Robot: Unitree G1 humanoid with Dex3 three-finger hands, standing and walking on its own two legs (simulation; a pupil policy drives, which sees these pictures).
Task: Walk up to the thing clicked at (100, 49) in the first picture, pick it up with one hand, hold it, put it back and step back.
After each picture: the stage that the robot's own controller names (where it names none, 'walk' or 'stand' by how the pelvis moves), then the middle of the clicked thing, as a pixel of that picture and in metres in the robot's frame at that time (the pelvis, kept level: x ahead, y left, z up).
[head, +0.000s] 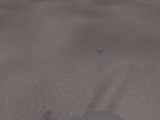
stand; (100, 50) +1.50 -0.25 -0.72
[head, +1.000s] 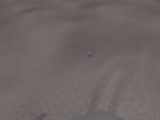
walk; (89, 54) +1.38 +0.10 -0.70
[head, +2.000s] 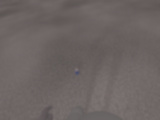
walk; (76, 71) +0.85 +0.29 -0.71
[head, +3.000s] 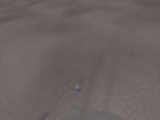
walk; (77, 88) +0.59 +0.24 -0.72
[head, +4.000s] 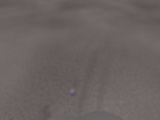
stand; (72, 92) +0.48 +0.21 -0.70
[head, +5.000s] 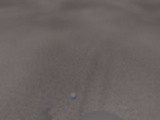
stand; (73, 96) +0.43 +0.19 -0.72
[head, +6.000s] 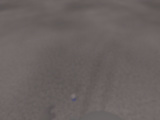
stand; (73, 97) +0.41 +0.20 -0.72
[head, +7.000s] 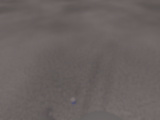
stand; (73, 100) +0.38 +0.21 -0.72
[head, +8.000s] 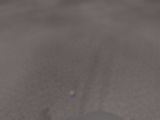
stand; (72, 93) +0.41 +0.23 -0.72
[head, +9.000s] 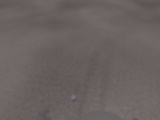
stand; (73, 98) +0.39 +0.19 -0.71
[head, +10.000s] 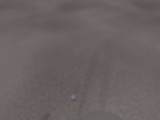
stand; (73, 98) +0.41 +0.19 -0.72
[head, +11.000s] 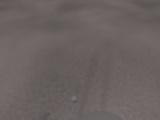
stand; (74, 99) +0.39 +0.19 -0.72
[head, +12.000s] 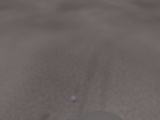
stand; (73, 99) +0.39 +0.19 -0.72
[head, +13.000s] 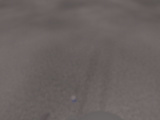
go down; (73, 98) +0.38 +0.19 -0.72
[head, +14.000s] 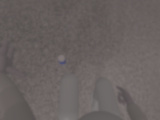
go down; (61, 59) +0.45 +0.25 -0.35
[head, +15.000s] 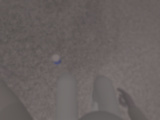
approach; (56, 59) +0.44 +0.27 -0.31
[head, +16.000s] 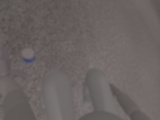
close in; (28, 56) +0.42 +0.31 -0.22
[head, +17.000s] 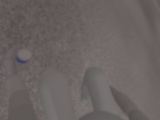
close; (23, 56) +0.41 +0.31 -0.22
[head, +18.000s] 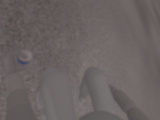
lift; (24, 57) +0.39 +0.30 -0.23
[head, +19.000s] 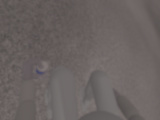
lift; (41, 68) +0.32 +0.27 -0.19
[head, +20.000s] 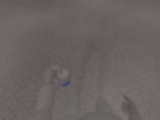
lift; (64, 78) +0.31 +0.18 +0.00
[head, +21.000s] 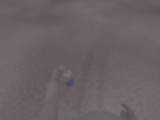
hold; (68, 78) +0.33 +0.16 -0.01
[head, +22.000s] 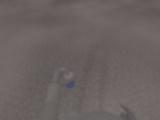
hold; (69, 79) +0.32 +0.16 -0.02
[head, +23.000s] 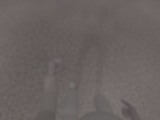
crouch; (72, 85) +0.33 +0.14 -0.40
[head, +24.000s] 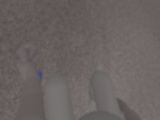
lower; (36, 79) +0.29 +0.32 -0.29
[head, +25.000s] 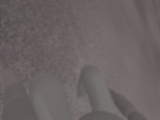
lower; out of the picture +0.25 +0.50 -0.25
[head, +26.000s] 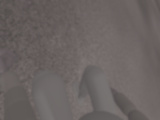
lower; out of the picture +0.23 +0.66 -0.25
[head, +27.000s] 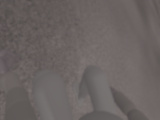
lower; out of the picture +0.21 +0.82 -0.25
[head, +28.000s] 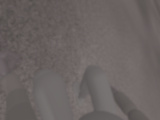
lower; out of the picture +0.20 +0.98 -0.24
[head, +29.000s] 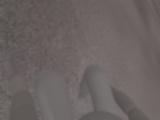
open; out of the picture +0.19 +1.13 -0.24
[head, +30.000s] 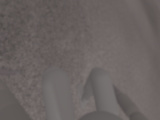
stand; out of the picture +0.20 +1.27 -0.25
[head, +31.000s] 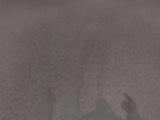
stand; out of the picture +0.52 +1.34 -0.60
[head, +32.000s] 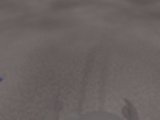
stand; out of the picture +0.58 +1.47 -0.69
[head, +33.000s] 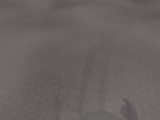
stand; out of the picture +0.59 +1.60 -0.69
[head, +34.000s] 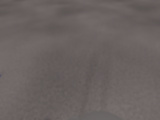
stand; out of the picture +0.66 +1.71 -0.75
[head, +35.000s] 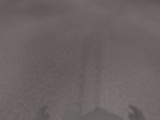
walk; out of the picture +0.61 +1.85 -0.72
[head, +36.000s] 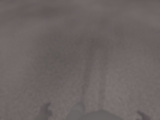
walk; out of the picture +0.91 +2.03 -0.73
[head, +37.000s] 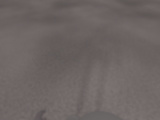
stand; out of the picture +1.24 +2.14 -0.73
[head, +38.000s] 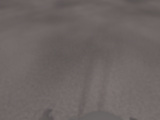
stand; out of the picture +1.27 +2.23 -0.75
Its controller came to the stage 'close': yes
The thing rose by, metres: 0.70
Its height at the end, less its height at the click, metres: -0.02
